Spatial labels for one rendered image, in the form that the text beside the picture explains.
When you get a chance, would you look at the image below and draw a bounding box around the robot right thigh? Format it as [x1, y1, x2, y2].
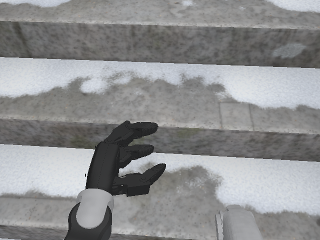
[215, 207, 264, 240]

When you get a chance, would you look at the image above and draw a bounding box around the left robot hand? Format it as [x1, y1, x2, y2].
[85, 120, 166, 197]

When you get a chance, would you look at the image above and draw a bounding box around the right robot shin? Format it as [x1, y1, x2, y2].
[225, 204, 255, 220]

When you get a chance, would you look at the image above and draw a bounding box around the robot left forearm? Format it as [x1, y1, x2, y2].
[63, 188, 114, 240]

